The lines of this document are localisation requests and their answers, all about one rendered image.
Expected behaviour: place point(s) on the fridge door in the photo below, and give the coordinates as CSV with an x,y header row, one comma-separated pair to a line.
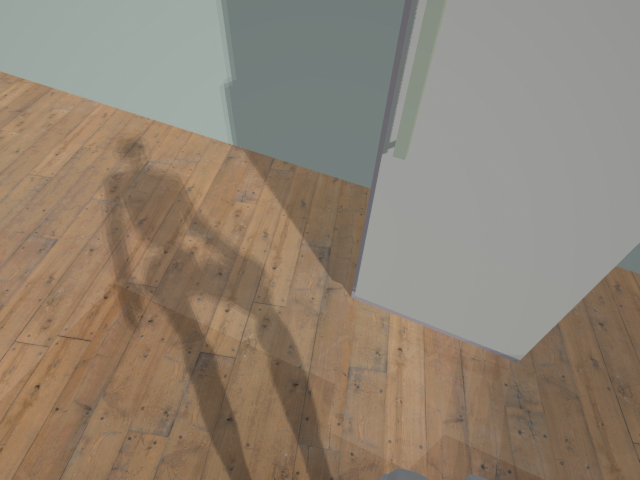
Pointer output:
x,y
521,188

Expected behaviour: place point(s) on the handle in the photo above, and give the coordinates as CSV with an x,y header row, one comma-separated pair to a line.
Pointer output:
x,y
429,32

